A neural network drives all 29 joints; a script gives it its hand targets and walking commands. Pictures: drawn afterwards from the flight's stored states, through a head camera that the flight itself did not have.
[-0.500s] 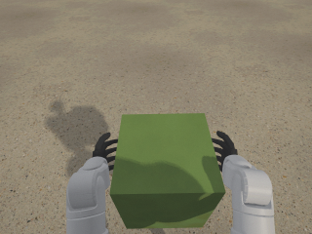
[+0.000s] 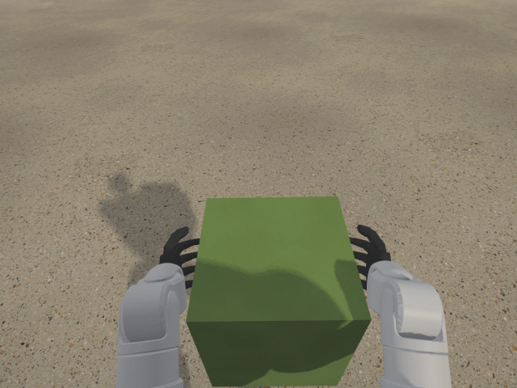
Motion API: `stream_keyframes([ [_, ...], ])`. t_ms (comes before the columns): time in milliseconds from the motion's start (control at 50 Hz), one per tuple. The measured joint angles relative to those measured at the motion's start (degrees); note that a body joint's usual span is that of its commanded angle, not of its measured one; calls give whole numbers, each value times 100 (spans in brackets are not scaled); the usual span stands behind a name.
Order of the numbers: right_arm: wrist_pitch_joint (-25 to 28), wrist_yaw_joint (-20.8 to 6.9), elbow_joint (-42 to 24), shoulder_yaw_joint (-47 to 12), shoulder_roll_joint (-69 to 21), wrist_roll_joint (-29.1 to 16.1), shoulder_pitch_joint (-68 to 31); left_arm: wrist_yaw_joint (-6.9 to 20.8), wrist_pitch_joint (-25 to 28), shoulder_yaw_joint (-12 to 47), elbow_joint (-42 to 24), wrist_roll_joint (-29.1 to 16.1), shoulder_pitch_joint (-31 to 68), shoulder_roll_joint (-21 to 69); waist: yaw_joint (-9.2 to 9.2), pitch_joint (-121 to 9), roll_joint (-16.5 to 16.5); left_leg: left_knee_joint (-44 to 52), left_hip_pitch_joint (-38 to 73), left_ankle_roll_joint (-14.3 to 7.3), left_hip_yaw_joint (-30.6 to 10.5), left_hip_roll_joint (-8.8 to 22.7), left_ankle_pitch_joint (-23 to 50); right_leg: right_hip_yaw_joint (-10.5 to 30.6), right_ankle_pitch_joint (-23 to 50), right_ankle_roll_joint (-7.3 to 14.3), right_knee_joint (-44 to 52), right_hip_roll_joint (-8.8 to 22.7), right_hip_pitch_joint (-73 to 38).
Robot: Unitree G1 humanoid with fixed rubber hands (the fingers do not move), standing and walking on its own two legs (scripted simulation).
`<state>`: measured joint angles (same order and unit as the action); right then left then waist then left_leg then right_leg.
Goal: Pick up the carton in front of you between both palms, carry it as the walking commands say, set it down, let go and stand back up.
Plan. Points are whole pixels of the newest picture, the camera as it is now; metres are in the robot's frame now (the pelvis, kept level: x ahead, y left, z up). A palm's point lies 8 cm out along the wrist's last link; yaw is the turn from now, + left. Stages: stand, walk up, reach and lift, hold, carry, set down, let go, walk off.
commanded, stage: carry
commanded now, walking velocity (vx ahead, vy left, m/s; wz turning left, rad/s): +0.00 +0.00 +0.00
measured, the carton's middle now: (273, 294) +0.28 +0.00 +0.01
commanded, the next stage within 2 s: hold in 1.34 s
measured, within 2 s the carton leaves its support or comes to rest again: neither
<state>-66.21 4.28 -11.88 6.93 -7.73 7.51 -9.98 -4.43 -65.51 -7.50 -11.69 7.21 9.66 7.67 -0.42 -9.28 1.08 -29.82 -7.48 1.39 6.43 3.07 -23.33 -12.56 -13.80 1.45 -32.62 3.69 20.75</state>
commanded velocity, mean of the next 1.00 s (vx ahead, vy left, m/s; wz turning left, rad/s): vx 0.00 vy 0.00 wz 0.00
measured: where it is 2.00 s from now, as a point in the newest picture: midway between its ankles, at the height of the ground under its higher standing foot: outside the picture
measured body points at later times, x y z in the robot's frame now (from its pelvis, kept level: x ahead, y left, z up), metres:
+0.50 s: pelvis -0.03 +0.01 +0.00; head -0.06 +0.01 +0.44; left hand +0.27 +0.17 +0.03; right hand +0.27 -0.14 +0.02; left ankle -0.12 +0.11 -0.73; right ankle +0.01 -0.10 -0.73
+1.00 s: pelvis -0.06 +0.01 +0.00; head -0.09 +0.01 +0.45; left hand +0.24 +0.17 +0.03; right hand +0.24 -0.14 +0.03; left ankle -0.12 +0.11 -0.73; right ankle +0.01 -0.10 -0.73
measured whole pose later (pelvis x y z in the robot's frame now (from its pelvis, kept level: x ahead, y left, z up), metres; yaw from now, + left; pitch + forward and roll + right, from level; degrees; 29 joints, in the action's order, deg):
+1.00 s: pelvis -0.06 +0.01 +0.00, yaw +0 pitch +1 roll +0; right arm -42.1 0.5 11.7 11.4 -8.5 14.5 -14.2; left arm -0.5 -41.7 -12.2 11.8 14.3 14.2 8.5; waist 0.0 -5.5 0.5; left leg -31.5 -10.6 -1.4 7.3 1.1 -22.1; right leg -11.6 -8.7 1.3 -30.0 5.3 22.1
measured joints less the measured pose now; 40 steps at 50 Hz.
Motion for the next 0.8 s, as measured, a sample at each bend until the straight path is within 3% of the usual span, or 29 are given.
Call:
stream_keyframes([
  [320, 1445, -241, 1227, 19, 10, 384, 96, 225, 1394, -20, 1227, 395, -45, -3, 20, 208, 5, -134, -39, -161, 37, -67, -292, 48, -161, -45, -167, 77, 73],
  [560, 2703, -408, 2758, 621, -107, 792, -551, 413, 2667, -644, 2763, 817, 596, 115, 12, 324, -34, -144, -141, -216, 58, -129, -74, 67, 183, -24, 55, 116, 68],
  [800, 2479, -384, 2413, 477, -83, 703, -442, 391, 2438, -492, 2403, 727, 475, 89, 37, 328, -53, -148, -243, -255, 74, -171, 56, 83, 393, -17, 193, 145, 105],
])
